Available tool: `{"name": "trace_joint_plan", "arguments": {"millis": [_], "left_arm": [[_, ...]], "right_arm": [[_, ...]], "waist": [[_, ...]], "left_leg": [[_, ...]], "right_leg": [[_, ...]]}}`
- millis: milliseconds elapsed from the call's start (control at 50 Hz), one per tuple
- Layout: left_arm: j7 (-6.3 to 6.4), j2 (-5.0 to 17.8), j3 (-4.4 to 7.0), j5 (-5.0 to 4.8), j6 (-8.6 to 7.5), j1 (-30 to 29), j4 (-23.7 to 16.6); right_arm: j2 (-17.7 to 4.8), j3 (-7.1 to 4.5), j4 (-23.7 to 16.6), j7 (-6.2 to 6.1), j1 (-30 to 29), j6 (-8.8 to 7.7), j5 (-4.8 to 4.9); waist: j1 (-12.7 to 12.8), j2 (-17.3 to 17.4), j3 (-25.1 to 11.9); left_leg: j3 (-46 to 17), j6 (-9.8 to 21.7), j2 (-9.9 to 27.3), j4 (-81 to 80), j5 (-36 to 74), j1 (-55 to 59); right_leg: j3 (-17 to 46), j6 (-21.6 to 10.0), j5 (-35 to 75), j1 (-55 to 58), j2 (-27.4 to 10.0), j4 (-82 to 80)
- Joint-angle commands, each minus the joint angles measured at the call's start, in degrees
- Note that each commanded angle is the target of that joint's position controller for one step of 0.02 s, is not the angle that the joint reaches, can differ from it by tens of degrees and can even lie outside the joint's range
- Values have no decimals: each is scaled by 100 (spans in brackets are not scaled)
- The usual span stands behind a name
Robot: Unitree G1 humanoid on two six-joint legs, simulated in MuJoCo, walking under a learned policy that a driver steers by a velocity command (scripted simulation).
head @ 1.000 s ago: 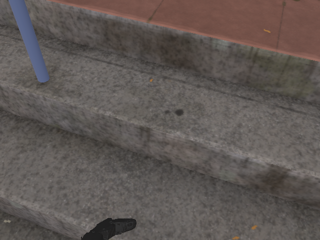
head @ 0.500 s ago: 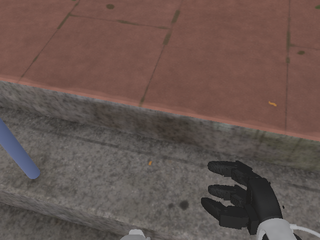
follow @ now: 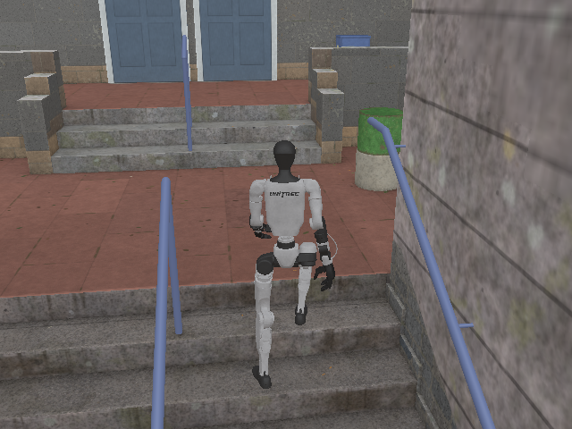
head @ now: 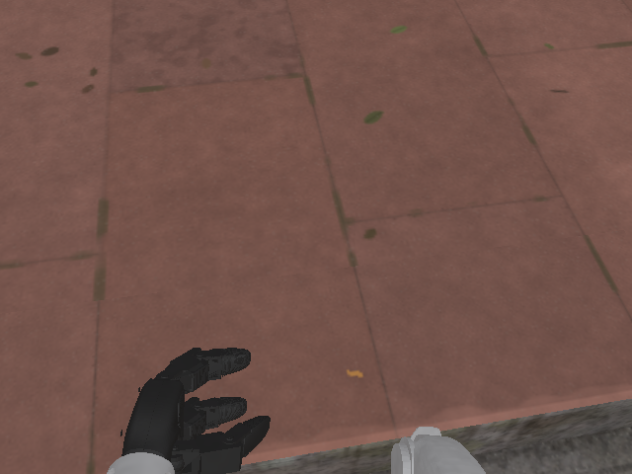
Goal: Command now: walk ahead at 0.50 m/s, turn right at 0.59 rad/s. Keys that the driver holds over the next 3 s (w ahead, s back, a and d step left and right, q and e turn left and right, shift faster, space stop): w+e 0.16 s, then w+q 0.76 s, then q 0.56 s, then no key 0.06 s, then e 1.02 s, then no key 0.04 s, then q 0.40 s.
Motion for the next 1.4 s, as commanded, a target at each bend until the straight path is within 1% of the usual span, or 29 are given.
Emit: {"name": "trace_joint_plan", "arguments": {"millis": [20, 40, 60, 80, 140, 200, 280, 360, 460, 520, 560, 580, 600, 620, 640, 680, 720, 760, 820, 880, 940, 1000, 1020, 1040, 1060, 1080, 1120, 1280, 1400], "left_arm": [[36, 780, 338, -131, -75, 2190, 292], [-4, 1286, 553, -184, -147, 2368, 358], [18, 2055, 808, -197, -98, 2043, 381], [98, 2170, 911, -88, -23, 1593, 151], [155, 1237, 681, 22, -324, 1579, 925], [110, 732, 485, 86, -534, 2286, 1720], [-52, 827, 389, 84, -876, 3142, 2184], [-115, 864, 312, -9, -932, 3614, 2643], [367, 1086, 297, -138, -762, 3847, 2620], [431, 1573, 374, -263, -823, 3683, 2263], [371, 1863, 487, -295, -872, 3541, 2144], [274, 1950, 540, -249, -950, 3302, 1929], [151, 1562, 487, -247, -1127, 3203, 1478], [-76, 1759, 640, 29, -1212, 2550, 1204], [-156, 1211, 542, 152, -1224, 2614, 884], [-18, 503, 283, 136, -1098, 1872, 388], [123, 161, 61, 104, -760, 2126, 281], [146, 462, 53, 126, -542, 2092, 245], [86, 1036, 179, 170, -578, 1469, 119], [-41, 722, 85, -13, -635, 626, 78], [-20, 918, 86, 10, -684, 366, 162], [97, 1383, 270, 34, -903, 1324, 413], [150, 1556, 335, 152, -992, 1997, 493], [183, 1943, 377, 268, -1000, 2627, 537], [141, 2036, 424, 214, -895, 2394, 569], [119, 1513, 370, 90, -792, 2085, 331], [249, 914, 138, 19, -770, 1758, 491], [251, 1534, 322, 18, -799, 1222, 854], [132, 1944, 518, 31, -593, 1558, 1095]], "right_arm": [[-1993, -388, -891, 60, -582, -14, 288], [-1974, -428, -1304, 225, -750, -93, 266], [-1204, -331, -1961, 508, -1252, -172, 107], [-922, -290, -2052, 612, -1141, -256, -154], [-112, -55, -2597, 324, -1677, -286, -315], [419, 291, -2722, 165, -1653, -18, -365], [500, 323, -2676, 82, -2289, 301, -152], [932, 548, -3380, 43, -3974, 416, -51], [646, 477, -3469, 353, -3822, 692, -125], [443, 372, -2992, 314, -3043, 785, 206], [-169, 106, -2680, 255, -2183, 864, 32], [-524, -44, -2525, 285, -1602, 815, -39], [-1117, -240, -2379, 351, -1031, 641, -165], [-1296, -386, -2210, 256, -1139, 720, 33], [-1076, -383, -2134, 213, -1664, 611, 144], [-481, -237, -1652, 197, -1587, 336, -16], [-181, -146, -1242, 204, -1685, 205, -180], [-490, -163, -1262, 302, -1866, 91, -72], [-1015, -256, -1283, 275, -1340, -112, -31], [-1355, -419, -1301, 205, -551, -77, 25], [-1428, -487, -1414, 145, -372, 135, 2], [-1473, -489, -1610, 137, -490, 31, 3], [-1400, -485, -1819, 162, -840, 13, 80], [-802, -324, -2193, 139, -702, 16, 117], [-993, -335, -2298, 71, -115, 130, 365], [-1393, -383, -2085, 21, -280, 255, 90], [-1304, -376, -2274, 127, -1084, 323, 8], [-966, -263, -2479, 274, -1012, 894, -188], [-1057, -275, -2845, 351, -1727, 832, -158]], "waist": [[1321, 1268, -2065], [1347, 1104, -2314], [932, -1126, -2357], [740, -713, -2962], [297, 110, -843], [13, 118, -457], [346, -15, -159], [538, -140, 578], [421, -422, -221], [35, -813, -1048], [-431, -1267, -1305], [-780, -1366, -1636], [-881, 9, -2067], [-755, 1246, -2145], [-151, 555, -1672], [255, -772, -214], [836, -948, 295], [1046, -725, 601], [628, -284, 245], [-54, 104, -234], [-268, 454, -435], [265, 665, -1016], [687, 543, -1404], [712, -370, -2317], [411, -1820, -3397], [472, -596, -3266], [403, -104, -1639], [-338, -701, -742], [1, -844, -537]], "left_leg": [[-346, 1120, 1055, 2945, 10033, -482], [-664, 821, 728, 4683, 7826, -1834], [-1059, 231, -769, 7363, 746, -4252], [-2613, 319, -832, 9310, 535, -4591], [-2567, 539, -592, 10629, 934, -5846], [-2505, 748, -530, 11347, 539, -6762], [-2094, 790, -709, 11967, 23, -8103], [-1917, 1155, -901, 11835, -569, -9487], [-880, 1255, -499, 9428, -826, -7493], [-165, 1351, -1190, 7133, -877, -4391], [-377, 1508, -1578, 5970, -1910, -4055], [-1138, 1734, -1599, 5159, -1926, -2940], [-4329, 2619, -327, 3888, -2451, -1357], [-7621, 3188, 233, 1455, -1308, -1172], [-7482, 2993, 543, 1151, -1312, -1437], [-6173, 2561, 354, 1449, -1197, -2858], [-4434, 1924, -172, 1627, -449, -3964], [-3339, 1770, -629, 1301, -173, -4712], [-3011, 1697, -858, 819, 2261, -4205], [-3121, 1385, -720, 583, 3268, -2550], [-3137, 1218, -755, 1397, 4385, -1078], [-3449, 877, -685, 2941, 5193, -835], [-3415, 774, -783, 4003, 4087, -1639], [-2897, 656, -1215, 5542, 174, -2762], [-2511, 395, -1703, 7366, -2576, -4209], [-2651, 384, -1195, 7614, -1812, -4364], [-2531, 258, -1022, 7162, -1165, -4702], [-2292, 162, -598, 5335, -125, -3515], [-1880, 470, -603, 3189, -280, -2601]], "right_leg": [[-302, -246, 47, 4487, 1096, -1971], [1393, -383, -191, 5534, 943, -3009], [5071, -1011, -618, 6375, -509, -5348], [6532, -861, -1241, 6408, -849, -6434], [5065, -499, -961, 4481, -428, -6053], [3390, -423, 1223, 4332, -297, -5871], [2726, 77, 3042, 4876, -682, -6155], [2064, 608, 1265, 4984, -493, -6974], [1136, 199, 5066, 6194, -730, -8195], [612, 253, 11002, 6066, -987, -7115], [663, 337, 12702, 7071, -1327, -5290], [565, 437, 12111, 6653, -1239, -3875], [720, 634, 7307, 4472, -392, -1181], [967, 841, 2041, 2761, 1142, 1641], [1693, 710, 1972, 1867, 658, 2801], [1626, 487, 1669, 938, 352, 3634], [1514, 495, 1497, 1016, 102, 3073], [1293, 658, 1090, 1573, -123, 945], [708, 881, 2378, 2600, -254, -1816], [498, 863, 2804, 3051, 68, -3799], [553, 908, 2760, 3176, 403, -5044], [870, 700, 3018, 4779, 579, -5995], [1264, 490, 3666, 6060, -110, -6025], [2351, 162, 6562, 7660, -1742, -5134], [4243, -950, 7720, 9031, -2883, -5074], [3859, -851, 6558, 8335, -2455, -5342], [2533, -385, 5715, 6918, -1757, -5879], [688, -45, 4458, 4623, -1363, -6713], [313, 130, 2280, 4624, -1476, -6315]]}}
Next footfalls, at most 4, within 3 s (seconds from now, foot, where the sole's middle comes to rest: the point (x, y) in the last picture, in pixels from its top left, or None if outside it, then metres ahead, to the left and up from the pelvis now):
0.02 right None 0.22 -0.08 -0.61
0.58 left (316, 351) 0.54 0.00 -0.44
1.02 right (369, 189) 0.89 -0.12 -0.44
1.46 left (247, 219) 0.82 0.12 -0.44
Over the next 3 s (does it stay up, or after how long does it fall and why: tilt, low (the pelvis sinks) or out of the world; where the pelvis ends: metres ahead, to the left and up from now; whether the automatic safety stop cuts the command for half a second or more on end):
stays up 0.78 -0.03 0.34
